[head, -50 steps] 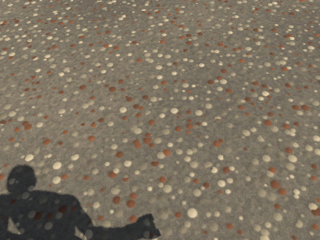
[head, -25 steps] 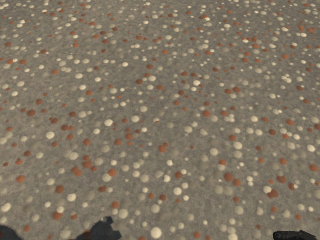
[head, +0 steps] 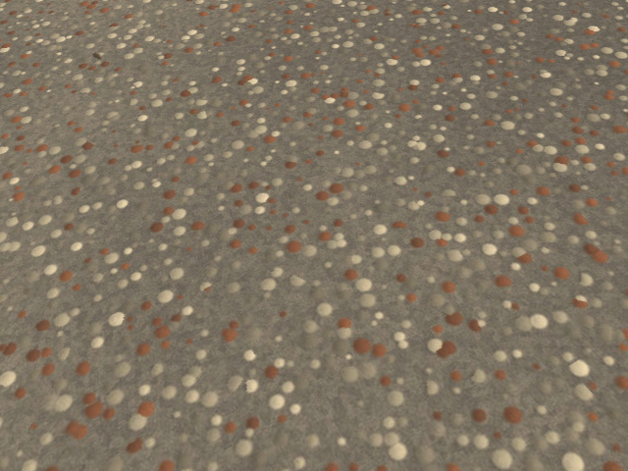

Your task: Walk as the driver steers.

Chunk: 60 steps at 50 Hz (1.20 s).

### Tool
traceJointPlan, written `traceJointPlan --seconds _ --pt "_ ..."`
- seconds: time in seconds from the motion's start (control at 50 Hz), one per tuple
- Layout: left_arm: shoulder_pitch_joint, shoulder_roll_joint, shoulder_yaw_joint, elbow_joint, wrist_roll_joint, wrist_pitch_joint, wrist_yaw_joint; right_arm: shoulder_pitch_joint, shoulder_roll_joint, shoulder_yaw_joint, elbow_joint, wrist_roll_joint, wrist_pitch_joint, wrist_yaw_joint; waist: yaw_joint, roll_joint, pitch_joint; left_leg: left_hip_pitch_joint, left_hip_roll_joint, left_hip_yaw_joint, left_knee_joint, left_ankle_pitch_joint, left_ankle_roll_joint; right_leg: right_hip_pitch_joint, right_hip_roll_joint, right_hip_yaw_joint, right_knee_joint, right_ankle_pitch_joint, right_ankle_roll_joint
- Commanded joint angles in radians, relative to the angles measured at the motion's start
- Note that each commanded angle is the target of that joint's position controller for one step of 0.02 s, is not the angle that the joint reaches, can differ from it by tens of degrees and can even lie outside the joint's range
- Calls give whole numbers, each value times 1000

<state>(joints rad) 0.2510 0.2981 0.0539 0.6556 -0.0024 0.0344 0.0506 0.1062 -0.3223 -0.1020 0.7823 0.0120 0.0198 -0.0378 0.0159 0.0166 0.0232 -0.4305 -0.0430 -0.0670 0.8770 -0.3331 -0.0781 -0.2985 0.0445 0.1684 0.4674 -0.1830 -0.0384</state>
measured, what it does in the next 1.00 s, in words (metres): walks ahead: left foot, then right foot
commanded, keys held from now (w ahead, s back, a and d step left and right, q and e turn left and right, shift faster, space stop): e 0.20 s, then no key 0.04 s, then q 0.20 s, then w+q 0.44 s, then q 0.12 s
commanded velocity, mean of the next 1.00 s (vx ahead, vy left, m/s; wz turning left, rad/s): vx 0.15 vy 0.00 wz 0.06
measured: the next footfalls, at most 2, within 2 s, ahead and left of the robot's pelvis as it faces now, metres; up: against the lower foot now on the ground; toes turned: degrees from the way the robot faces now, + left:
left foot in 0.16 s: +0.03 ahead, +0.14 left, +0.00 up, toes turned -11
right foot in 0.48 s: -0.01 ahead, -0.13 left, +0.00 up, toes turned -3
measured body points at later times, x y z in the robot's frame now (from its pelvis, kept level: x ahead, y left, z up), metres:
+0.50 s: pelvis -0.01 +0.01 -0.01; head +0.01 +0.01 +0.44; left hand +0.17 +0.26 -0.11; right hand +0.06 -0.26 -0.13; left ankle -0.01 +0.14 -0.75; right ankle -0.05 -0.12 -0.75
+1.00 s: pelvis +0.11 +0.08 -0.01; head +0.14 +0.11 +0.44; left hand +0.20 +0.38 -0.12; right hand +0.27 -0.18 -0.10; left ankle +0.12 +0.15 -0.75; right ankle +0.08 -0.08 -0.66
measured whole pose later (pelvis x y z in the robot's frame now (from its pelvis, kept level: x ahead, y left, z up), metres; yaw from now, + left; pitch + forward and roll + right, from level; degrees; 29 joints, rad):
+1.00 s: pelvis +0.11 +0.08 -0.01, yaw +9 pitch +1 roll -2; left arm 0.24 0.31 0.06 0.68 -0.01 -0.09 0.01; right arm 0.25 -0.29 -0.05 0.73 0.01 -0.05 0.04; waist -0.01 -0.03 0.04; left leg -0.31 -0.05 0.01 0.55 -0.26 0.08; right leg -0.47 -0.05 0.02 1.15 -0.39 0.02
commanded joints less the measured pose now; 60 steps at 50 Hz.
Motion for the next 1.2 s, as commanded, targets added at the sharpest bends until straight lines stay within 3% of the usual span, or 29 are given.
traceJointPlan --seconds 0.02,0.14,0.16,0.18,0.2,0.22,0.28,0.34,0.38,0.42,0.46,0.5,0.52,0.54,0.56,0.62,0.72,0.78,0.84,0.86,0.88,0.9,0.92,0.94,0.96,0.98,1.06,1.12,1.2 --pt "12 189 57 -67 1 1 -1 -68 -60 -1 -78 9 -29 17 30 -213 -67 -28 -9 -18 -157 -67 5 159 -217 328 -135 0 -171" --pt "-71 185 62 -95 -35 15 -8 84 -94 -14 -25 8 -48 38 -40 -172 -113 257 15 -13 -566 159 62 93 -134 377 -61 82 -103" --pt "-38 148 54 -94 -29 15 -8 103 -141 -25 -23 -5 -43 35 -23 -60 -137 385 153 -116 -584 195 112 -28 -65 289 67 -102 -52" --pt "18 112 48 -103 -22 10 -12 58 -219 -34 -41 -25 -31 30 36 200 -98 421 355 -330 -583 381 235 -233 108 70 269 -371 10" --pt "-15 201 77 -110 -11 -2 -11 34 -195 -29 -56 -55 -36 33 2 218 -61 301 464 -426 -613 408 354 -295 74 26 490 -444 57" --pt "-10 242 94 -91 -8 -3 -12 -36 -138 -11 -80 -47 -41 27 27 140 -41 266 415 -342 -604 380 338 -273 35 37 608 -372 72" --pt "20 148 73 -49 3 16 -8 -55 -73 18 -76 -8 -43 17 18 111 -16 276 286 -189 -571 402 285 -282 54 45 741 -259 113" --pt "-28 64 36 -63 7 4 -8 -15 -27 44 -46 -15 -42 24 2 125 -35 315 230 -123 -557 443 288 -194 0 -2 490 -216 133" --pt "-85 28 15 -76 18 -5 -13 0 -71 36 -37 -6 -33 30 -34 177 -35 302 202 -110 -539 477 274 -70 -41 -108 251 -234 149" --pt "-89 74 31 -70 -1 -13 -11 60 -147 18 -20 2 -22 33 -52 181 -27 301 215 -168 -509 531 283 1 -5 -149 97 -195 150" --pt "-20 104 42 -40 -7 -19 -8 69 -156 16 -17 25 -22 33 -13 153 -42 272 206 -203 -492 470 254 136 -1 -148 -144 6 109" --pt "60 180 58 -45 6 -19 9 62 -79 44 -38 1 -45 43 9 6 -143 78 134 -172 -402 132 162 409 -177 -15 -70 149 26" --pt "100 233 78 -14 11 -14 1 46 -29 52 -55 17 -55 44 15 -227 -142 -50 -6 24 -258 -124 105 391 -253 89 -93 -102 -78" --pt "124 211 77 -21 15 -23 -8 -21 -73 45 -73 24 -62 43 77 -256 -78 -154 2 67 -94 -222 86 352 -351 242 -211 -318 -162" --pt "140 180 67 -16 28 -40 -7 -77 -107 28 -96 31 -61 44 97 -234 -1 -266 50 27 81 -254 91 318 -405 318 -278 -416 -195" --pt "62 120 47 -16 -7 -83 -3 -12 -68 24 -77 26 -49 53 35 -190 77 -347 119 -16 152 -123 97 304 -366 191 -326 -374 -148" --pt "11 156 65 -16 -5 -105 -19 -25 -22 47 -97 13 -55 89 24 -154 38 -120 128 77 -70 61 77 181 -293 -82 -328 -113 -108" --pt "23 187 78 -2 -22 -108 -37 -14 -52 44 -112 12 -45 94 15 -151 40 -6 109 118 -151 62 93 125 -320 -122 -298 -170 -109" --pt "12 169 70 6 -22 -100 -45 131 -93 18 -73 13 -37 86 -69 -84 19 227 35 190 -233 62 146 18 -300 -208 -105 -106 -67" --pt "29 122 52 5 -4 -101 -45 272 -151 -15 -37 25 -36 77 -130 3 -56 413 18 146 -273 48 181 -45 -239 -294 162 37 -22" --pt "10 35 23 -57 25 -109 -41 374 -293 -46 -34 20 -40 59 -138 316 -95 577 261 -351 -468 -101 320 -334 -103 -348 618 -243 80" --pt "-9 55 19 -101 -5 -134 -33 339 -313 -36 -82 7 -66 71 -120 307 -186 628 401 -832 -706 -289 456 -518 8 -121 813 -412 90" --pt "-43 135 36 -98 -43 -150 -39 273 -234 -15 -98 -2 -86 77 -113 182 -97 583 422 -742 -708 -211 438 -593 -60 -70 865 -350 66" --pt "-59 155 39 -92 -39 -158 -41 235 -181 0 -106 -5 -95 77 -89 130 -50 512 379 -599 -657 -44 400 -568 -99 -80 826 -272 39" --pt "-53 151 42 -74 -10 -157 -34 183 -160 5 -117 -5 -91 73 -56 45 -30 430 332 -470 -613 144 358 -509 -132 -84 766 -213 36" --pt "-42 152 48 -64 12 -149 -32 139 -142 12 -132 -9 -85 67 -30 40 -29 355 291 -362 -602 330 333 -432 -152 -84 692 -169 40" --pt "-37 100 38 -49 27 -109 -34 126 -161 4 -135 -12 -71 35 3 32 -63 264 207 -173 -582 788 322 -315 -94 -129 568 -36 91" --pt "-97 51 16 -51 18 -100 -38 140 -134 11 -112 6 -49 11 -17 57 -83 288 163 -89 -556 800 269 -291 -69 -146 355 114 110" --pt "-192 36 5 -47 3 -115 -76 185 -101 29 -69 -10 -38 -3 -76 69 -88 320 182 -71 -564 720 225 -193 -71 -159 160 294 89"
Over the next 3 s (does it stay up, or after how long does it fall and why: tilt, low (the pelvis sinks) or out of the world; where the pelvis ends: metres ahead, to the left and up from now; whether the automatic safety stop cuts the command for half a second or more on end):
stays up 0.77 0.04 0.00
